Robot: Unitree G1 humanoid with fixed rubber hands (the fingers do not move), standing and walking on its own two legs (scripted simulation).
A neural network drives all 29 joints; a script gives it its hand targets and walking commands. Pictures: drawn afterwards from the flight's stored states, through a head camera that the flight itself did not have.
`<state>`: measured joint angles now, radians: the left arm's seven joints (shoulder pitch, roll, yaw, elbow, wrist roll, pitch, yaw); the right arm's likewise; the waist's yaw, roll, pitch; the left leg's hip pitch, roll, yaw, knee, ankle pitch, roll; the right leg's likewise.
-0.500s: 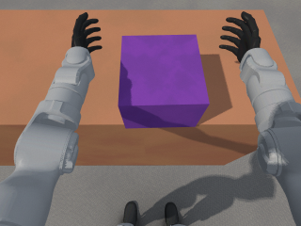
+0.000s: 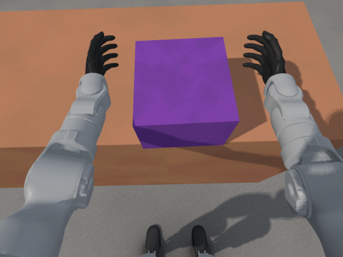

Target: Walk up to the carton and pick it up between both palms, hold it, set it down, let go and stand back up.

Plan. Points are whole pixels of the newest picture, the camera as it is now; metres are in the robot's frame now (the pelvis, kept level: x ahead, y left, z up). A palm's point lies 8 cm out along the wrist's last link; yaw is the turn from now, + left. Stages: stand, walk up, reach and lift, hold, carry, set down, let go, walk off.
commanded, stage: reach and lift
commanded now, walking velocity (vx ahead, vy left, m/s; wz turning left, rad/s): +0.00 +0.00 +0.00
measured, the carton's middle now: (181, 95) +0.49 -0.01 +0.00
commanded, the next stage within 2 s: none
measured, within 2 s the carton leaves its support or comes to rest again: neither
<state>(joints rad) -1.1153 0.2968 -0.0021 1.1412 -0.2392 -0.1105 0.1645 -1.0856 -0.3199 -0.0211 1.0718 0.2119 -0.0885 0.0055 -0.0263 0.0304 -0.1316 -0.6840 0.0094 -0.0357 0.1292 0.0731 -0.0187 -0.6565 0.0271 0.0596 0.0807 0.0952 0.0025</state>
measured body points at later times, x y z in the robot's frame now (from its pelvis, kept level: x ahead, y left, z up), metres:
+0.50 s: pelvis +0.03 +0.01 -0.01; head +0.20 -0.01 +0.41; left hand +0.52 +0.14 +0.01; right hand +0.52 -0.17 +0.01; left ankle +0.04 +0.13 -0.74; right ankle +0.04 -0.12 -0.74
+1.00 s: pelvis +0.03 +0.01 -0.01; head +0.19 +0.00 +0.41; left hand +0.51 +0.14 +0.00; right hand +0.51 -0.16 +0.01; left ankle +0.04 +0.13 -0.74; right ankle +0.04 -0.11 -0.74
